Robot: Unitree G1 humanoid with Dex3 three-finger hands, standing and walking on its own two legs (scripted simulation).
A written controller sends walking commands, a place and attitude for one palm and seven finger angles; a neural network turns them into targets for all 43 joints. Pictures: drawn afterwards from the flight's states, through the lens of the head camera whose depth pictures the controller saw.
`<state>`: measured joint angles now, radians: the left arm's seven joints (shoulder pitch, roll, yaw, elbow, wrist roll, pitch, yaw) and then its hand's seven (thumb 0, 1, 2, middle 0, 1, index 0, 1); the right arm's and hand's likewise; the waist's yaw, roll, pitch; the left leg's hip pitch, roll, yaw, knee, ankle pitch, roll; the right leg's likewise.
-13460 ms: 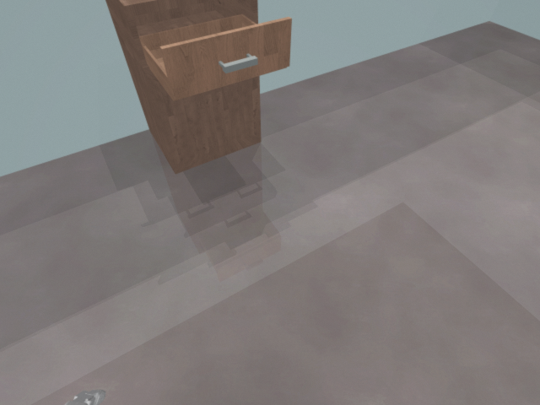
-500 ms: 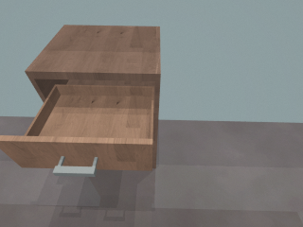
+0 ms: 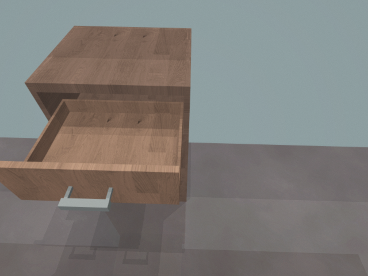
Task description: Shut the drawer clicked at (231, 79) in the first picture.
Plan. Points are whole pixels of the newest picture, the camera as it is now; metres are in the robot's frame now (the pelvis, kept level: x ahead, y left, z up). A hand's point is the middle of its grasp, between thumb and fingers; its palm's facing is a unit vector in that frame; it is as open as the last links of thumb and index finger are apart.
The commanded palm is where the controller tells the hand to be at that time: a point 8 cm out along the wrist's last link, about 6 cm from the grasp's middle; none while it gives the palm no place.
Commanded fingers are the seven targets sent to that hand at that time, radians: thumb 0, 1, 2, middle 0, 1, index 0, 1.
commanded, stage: shuffle to correct the standing spot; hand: left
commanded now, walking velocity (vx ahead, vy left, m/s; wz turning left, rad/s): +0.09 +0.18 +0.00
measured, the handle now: (87, 197) +0.32 +0.28 -0.08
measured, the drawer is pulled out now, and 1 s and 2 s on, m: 0.30 0.30 0.30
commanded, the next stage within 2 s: come to a stop and stand still in 0.32 s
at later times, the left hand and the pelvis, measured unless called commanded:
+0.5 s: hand out of the picture +0.04 +0.23 -0.18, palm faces +0.07 -0.97 -0.24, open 7.4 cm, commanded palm none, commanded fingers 0.00 0.90 0.90 -0.20 -0.30 -0.20 -0.30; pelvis +0.04 +0.04 -0.01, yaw +1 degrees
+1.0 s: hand out of the picture +0.02 +0.19 -0.17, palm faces +0.04 -0.97 -0.25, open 7.3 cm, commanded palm none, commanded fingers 0.00 0.90 0.90 -0.20 -0.30 -0.20 -0.30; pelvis +0.01 +0.01 -0.01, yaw +1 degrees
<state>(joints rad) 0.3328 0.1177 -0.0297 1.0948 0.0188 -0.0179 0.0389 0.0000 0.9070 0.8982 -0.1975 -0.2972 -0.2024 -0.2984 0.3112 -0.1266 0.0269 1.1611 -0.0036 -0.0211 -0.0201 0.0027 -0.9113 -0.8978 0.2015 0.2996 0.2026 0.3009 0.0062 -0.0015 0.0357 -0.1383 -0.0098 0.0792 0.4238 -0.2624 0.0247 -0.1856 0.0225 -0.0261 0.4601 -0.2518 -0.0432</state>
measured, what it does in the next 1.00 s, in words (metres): stands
